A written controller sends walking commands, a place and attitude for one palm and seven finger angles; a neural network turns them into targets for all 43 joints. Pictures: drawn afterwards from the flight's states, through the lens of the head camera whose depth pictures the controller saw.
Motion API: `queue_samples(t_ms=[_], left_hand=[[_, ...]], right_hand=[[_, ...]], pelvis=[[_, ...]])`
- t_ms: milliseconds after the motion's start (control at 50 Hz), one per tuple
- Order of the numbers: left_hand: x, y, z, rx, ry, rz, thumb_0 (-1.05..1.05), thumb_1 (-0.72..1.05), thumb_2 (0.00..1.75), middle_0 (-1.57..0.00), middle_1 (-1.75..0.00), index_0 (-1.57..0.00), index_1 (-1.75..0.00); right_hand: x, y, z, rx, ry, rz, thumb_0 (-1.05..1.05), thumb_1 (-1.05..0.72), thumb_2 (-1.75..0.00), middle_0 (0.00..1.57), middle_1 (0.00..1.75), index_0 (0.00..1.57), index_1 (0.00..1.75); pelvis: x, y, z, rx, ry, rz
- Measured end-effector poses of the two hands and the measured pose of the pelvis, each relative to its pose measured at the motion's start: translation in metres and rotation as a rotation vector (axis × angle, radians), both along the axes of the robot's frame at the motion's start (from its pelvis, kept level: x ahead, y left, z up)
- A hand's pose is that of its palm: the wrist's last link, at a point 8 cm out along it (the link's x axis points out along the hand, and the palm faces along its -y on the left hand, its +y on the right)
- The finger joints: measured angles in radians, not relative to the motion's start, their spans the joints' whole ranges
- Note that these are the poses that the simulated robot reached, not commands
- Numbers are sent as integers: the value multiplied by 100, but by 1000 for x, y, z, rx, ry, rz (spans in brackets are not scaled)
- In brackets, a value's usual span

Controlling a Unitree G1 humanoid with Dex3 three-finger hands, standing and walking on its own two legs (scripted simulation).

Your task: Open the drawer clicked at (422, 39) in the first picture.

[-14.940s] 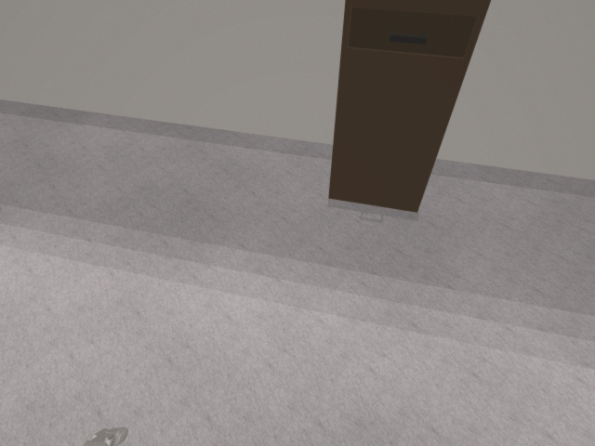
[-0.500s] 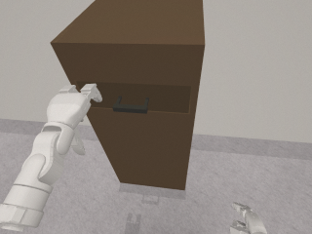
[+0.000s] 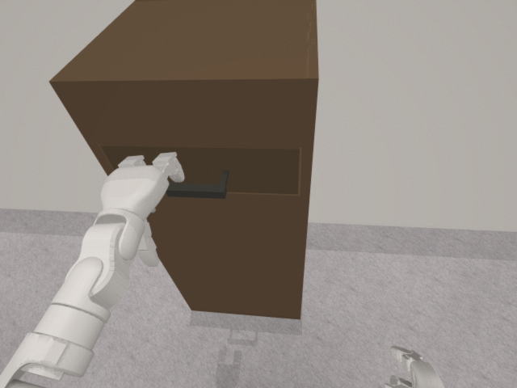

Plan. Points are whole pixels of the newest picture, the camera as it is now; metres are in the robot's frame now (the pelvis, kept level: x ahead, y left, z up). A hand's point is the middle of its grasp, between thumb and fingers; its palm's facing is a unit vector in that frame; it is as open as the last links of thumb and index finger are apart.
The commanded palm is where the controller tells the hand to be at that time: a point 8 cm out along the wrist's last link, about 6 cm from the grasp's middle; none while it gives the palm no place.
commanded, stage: move the hooked fingers above the handle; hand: left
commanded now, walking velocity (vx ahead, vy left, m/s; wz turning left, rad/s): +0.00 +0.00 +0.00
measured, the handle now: (198, 182) +0.47 +0.17 +0.04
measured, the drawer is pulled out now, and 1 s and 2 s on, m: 0.00 0.00 0.00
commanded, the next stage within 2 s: none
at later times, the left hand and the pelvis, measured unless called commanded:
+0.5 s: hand (195, 202) +0.39 +0.15 +0.07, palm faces -0.10 -0.09 -0.99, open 13.8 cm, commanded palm +0.39 +0.17 +0.15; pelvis +0.01 -0.02 -0.01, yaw +0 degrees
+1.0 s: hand (179, 197) +0.40 +0.18 +0.08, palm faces -0.07 -0.05 -1.00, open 13.7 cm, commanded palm +0.38 +0.17 +0.15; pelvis +0.00 -0.03 +0.00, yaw -2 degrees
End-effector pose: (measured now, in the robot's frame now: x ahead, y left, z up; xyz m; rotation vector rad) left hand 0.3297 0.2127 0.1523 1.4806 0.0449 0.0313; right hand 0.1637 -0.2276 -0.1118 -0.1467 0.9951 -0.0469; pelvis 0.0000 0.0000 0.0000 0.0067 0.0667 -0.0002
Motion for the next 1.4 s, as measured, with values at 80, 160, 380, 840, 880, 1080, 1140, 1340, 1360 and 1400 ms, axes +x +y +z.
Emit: queue_samples(t_ms=[80,160,380,840,880,1080,1140,1340,1360,1400], left_hand=[[2,-29,-9,-5,8,-127,0,-49,30,-32,-120,-32,-120],[14,-42,-3,6,-62,-182,0,-49,30,-33,-120,-32,-120],[51,-12,-6,42,5,73,0,-49,30,-32,-120,-32,-120],[73,-57,-6,31,-58,-11,0,-49,30,-39,-125,-35,-124],[72,-46,-10,28,-11,32,0,-49,30,-38,-123,-34,-124],[35,-45,-20,41,24,-128,0,-49,30,-33,-120,-32,-121],[34,-63,-13,35,-35,-202,0,-49,30,-33,-120,-32,-120],[73,-46,9,59,-93,-16,0,-49,30,-34,-120,-34,-123],[74,-46,10,59,-86,-13,0,-49,30,-34,-121,-35,-125],[74,-46,10,52,-54,-3,0,-49,30,-35,-121,-35,-126]], right_hand=[[6,-5,2,-25,-20,-7,1,-91,-90,20,30,20,29],[6,-9,1,-30,-26,-24,1,-91,-90,20,30,20,29],[-17,-23,-11,-8,63,-72,1,-91,-90,20,30,20,29],[-47,-34,-21,1,116,-165,1,-91,-90,20,30,20,29],[-47,-35,-17,-4,104,-169,1,-91,-90,20,30,20,29],[-37,-53,-5,-95,51,-123,1,-91,-90,20,30,20,29],[-33,-51,-8,-90,38,-117,1,-91,-90,20,30,20,29],[-45,-26,-16,-3,65,-139,1,-91,-90,20,30,20,29],[-48,-25,-17,0,75,-139,1,-91,-90,20,30,20,29],[-53,-25,-17,2,94,-140,1,-91,-90,20,30,20,30]], pelvis=[[2,-3,-1,1,2,0],[2,-6,-3,4,11,-9],[9,-16,-4,11,47,-14],[9,-21,-5,21,66,-51],[8,-23,-4,23,58,-52],[0,-22,-5,7,37,-5],[-4,-19,-7,7,35,4],[-4,-19,-6,16,56,-31],[-3,-19,-6,16,56,-30],[-1,-20,-5,15,55,-28]])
